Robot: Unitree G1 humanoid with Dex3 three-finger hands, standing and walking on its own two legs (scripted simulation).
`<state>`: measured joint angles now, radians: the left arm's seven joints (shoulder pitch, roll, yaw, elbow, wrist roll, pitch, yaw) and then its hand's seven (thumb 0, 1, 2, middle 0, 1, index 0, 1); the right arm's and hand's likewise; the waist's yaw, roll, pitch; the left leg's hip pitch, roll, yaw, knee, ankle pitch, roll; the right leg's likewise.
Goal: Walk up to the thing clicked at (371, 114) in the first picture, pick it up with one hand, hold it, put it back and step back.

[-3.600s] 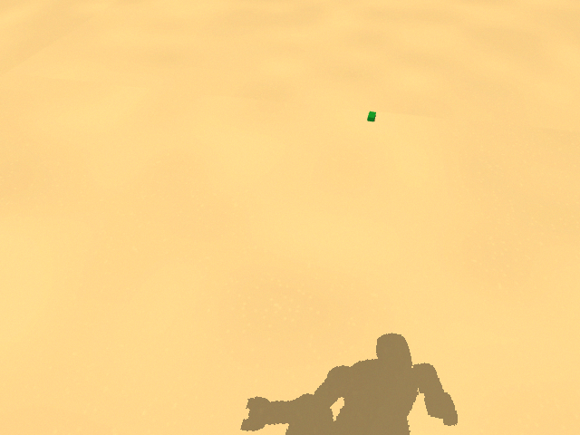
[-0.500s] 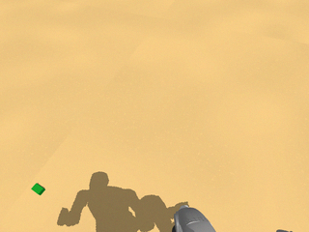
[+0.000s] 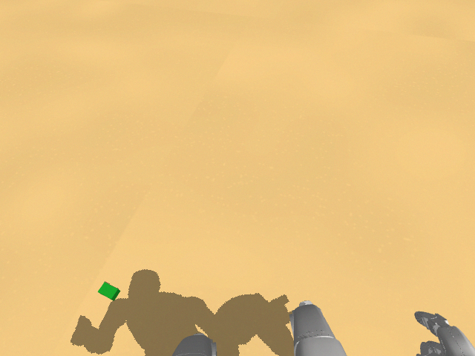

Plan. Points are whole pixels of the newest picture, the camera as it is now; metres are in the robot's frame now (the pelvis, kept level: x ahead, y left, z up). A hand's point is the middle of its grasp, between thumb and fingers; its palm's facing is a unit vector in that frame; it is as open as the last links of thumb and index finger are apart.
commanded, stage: walk up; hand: left
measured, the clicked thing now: (109, 291) +0.42 +0.54 -0.70
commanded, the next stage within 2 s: none
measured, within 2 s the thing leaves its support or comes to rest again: neither
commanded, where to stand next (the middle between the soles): -0.06 +0.47 m, yaw -25 degrees
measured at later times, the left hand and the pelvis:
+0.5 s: hand out of the picture +0.06 +0.50 -0.07, palm faces -0.14 -0.77 -0.62, open 7.4 cm; pelvis -0.06 +0.21 +0.01, yaw -9 degrees
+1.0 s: hand out of the picture +0.02 +0.71 -0.11, palm faces -0.36 -0.80 -0.49, open 7.4 cm; pelvis -0.14 +0.47 +0.03, yaw -20 degrees
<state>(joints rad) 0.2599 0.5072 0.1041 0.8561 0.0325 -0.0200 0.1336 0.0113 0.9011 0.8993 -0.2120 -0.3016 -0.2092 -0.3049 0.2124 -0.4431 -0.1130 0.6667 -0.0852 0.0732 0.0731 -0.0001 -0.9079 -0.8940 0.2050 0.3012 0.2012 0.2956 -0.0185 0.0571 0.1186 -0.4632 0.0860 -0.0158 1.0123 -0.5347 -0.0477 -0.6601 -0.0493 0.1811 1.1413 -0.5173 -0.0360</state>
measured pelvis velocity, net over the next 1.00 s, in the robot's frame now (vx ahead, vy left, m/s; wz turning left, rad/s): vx -0.14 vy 0.47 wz -0.34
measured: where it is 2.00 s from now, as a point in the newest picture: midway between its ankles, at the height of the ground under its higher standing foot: outside the picture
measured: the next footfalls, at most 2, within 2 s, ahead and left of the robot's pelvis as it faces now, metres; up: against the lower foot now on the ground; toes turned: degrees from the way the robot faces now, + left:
right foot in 0.20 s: +0.08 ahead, +0.00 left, +0.00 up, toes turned -9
left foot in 0.60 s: -0.03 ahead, +0.45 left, +0.00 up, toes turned -11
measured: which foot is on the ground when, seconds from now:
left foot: down 0.00-0.22, up 0.24-0.58, down 0.60-1.00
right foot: up 0.00-0.18, down 0.20-0.64, up 0.66-1.00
